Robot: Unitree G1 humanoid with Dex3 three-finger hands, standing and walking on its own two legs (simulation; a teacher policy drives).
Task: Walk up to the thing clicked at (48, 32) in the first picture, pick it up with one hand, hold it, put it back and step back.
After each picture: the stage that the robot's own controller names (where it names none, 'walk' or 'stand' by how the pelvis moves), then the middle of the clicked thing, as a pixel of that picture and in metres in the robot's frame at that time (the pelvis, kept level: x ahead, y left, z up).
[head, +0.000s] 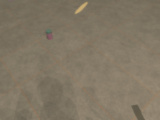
stand; (49, 34) +1.51 +0.43 -0.72
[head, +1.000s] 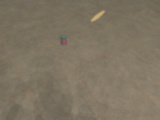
walk; (63, 40) +1.43 +0.19 -0.70
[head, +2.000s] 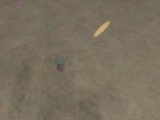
walk; (61, 65) +0.97 +0.18 -0.71
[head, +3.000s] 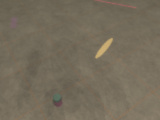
walk; (57, 100) +0.63 +0.21 -0.71
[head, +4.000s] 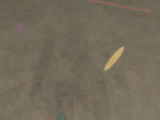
stand; out of the picture +0.44 +0.21 -0.70
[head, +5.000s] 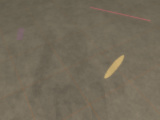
stand; out of the picture +0.42 +0.20 -0.73
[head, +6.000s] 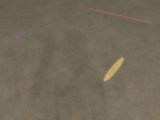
stand; out of the picture +0.39 +0.20 -0.73
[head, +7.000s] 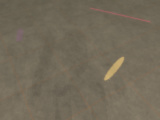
stand; out of the picture +0.39 +0.20 -0.73
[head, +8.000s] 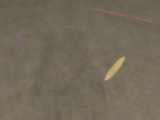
stand; out of the picture +0.39 +0.19 -0.73
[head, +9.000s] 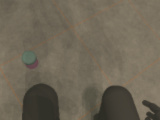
go down; (30, 60) +0.46 +0.24 -0.38
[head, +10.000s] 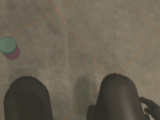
go down; (10, 49) +0.46 +0.28 -0.29
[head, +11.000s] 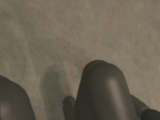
close in; out of the picture +0.43 +0.32 -0.22
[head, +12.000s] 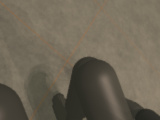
close; out of the picture +0.43 +0.33 -0.22
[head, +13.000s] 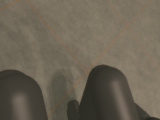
lift; out of the picture +0.38 +0.30 -0.17
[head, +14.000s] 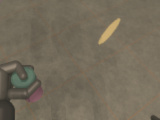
lift; (28, 85) +0.33 +0.19 +0.00
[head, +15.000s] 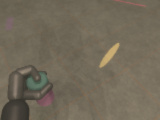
hold; (41, 89) +0.33 +0.16 -0.01
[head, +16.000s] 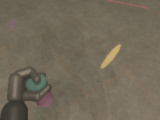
hold; (40, 91) +0.33 +0.17 -0.01
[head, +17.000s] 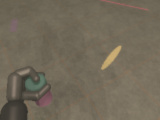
crouch; (39, 90) +0.33 +0.17 -0.01
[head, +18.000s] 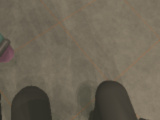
crouch; out of the picture +0.45 +0.26 -0.11
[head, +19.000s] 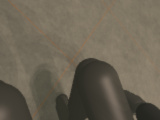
lower; out of the picture +0.41 +0.34 -0.22
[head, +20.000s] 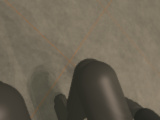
lower; out of the picture +0.40 +0.34 -0.22
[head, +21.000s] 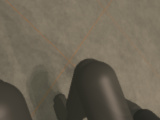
lower; out of the picture +0.40 +0.34 -0.23
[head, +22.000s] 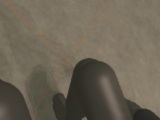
lower; out of the picture +0.40 +0.34 -0.23
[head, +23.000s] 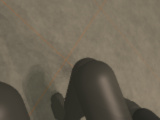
open; out of the picture +0.41 +0.34 -0.22
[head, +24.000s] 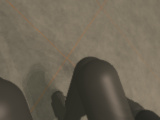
withdraw; out of the picture +0.40 +0.33 -0.22
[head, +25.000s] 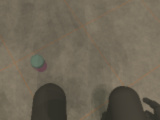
walk; (39, 63) +0.45 +0.26 -0.39
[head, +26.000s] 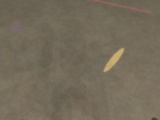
stand; out of the picture +0.38 +0.21 -0.66
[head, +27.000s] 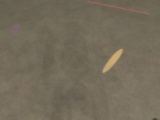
stand; out of the picture +0.39 +0.22 -0.67
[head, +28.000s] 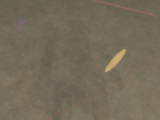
stand; out of the picture +0.40 +0.21 -0.68
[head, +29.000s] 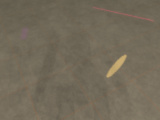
stand; out of the picture +0.40 +0.21 -0.72
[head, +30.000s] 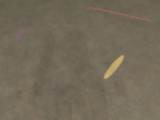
stand; out of the picture +0.37 +0.22 -0.73
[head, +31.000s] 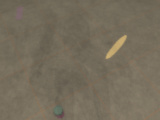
walk; (59, 112) +0.42 +0.21 -0.70
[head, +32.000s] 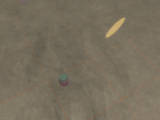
walk; (64, 80) +0.67 +0.17 -0.69
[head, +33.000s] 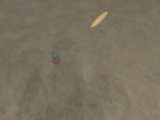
stand; (56, 58) +1.01 +0.29 -0.70
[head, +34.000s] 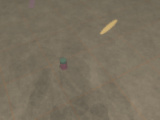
stand; (63, 63) +1.00 +0.22 -0.71
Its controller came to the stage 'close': yes
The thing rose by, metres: 0.70
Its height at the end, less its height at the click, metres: +0.00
